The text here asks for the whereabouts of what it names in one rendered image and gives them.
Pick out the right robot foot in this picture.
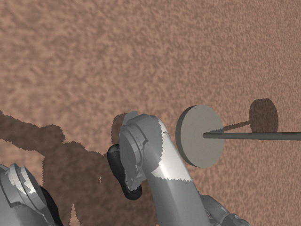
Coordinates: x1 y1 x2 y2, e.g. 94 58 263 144
107 144 142 200

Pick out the right robot arm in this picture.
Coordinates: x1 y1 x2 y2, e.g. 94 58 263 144
221 213 251 226

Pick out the right robot hand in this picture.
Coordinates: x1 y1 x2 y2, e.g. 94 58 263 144
198 191 230 226

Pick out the left robot foot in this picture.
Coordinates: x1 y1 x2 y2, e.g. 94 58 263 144
40 186 63 226

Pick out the floor lamp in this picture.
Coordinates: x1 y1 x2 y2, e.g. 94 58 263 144
175 105 301 168

